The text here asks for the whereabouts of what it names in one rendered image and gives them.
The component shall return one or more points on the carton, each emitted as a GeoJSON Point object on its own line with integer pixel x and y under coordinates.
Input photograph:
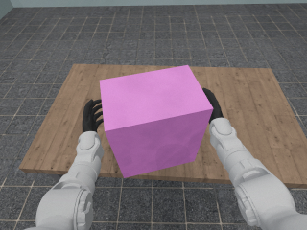
{"type": "Point", "coordinates": [154, 120]}

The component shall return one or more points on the robot left hand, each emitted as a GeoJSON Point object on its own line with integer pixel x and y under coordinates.
{"type": "Point", "coordinates": [90, 122]}

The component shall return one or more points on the table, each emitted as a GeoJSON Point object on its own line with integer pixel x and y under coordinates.
{"type": "Point", "coordinates": [250, 98]}

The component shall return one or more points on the robot right forearm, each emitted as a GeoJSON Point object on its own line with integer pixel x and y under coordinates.
{"type": "Point", "coordinates": [237, 160]}

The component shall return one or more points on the left robot upper arm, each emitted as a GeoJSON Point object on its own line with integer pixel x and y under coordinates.
{"type": "Point", "coordinates": [65, 209]}

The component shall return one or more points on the right robot upper arm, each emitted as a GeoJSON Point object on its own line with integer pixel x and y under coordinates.
{"type": "Point", "coordinates": [264, 202]}

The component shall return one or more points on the robot right hand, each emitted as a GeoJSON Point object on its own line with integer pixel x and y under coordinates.
{"type": "Point", "coordinates": [217, 111]}

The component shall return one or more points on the robot left forearm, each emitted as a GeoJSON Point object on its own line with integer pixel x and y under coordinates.
{"type": "Point", "coordinates": [86, 166]}

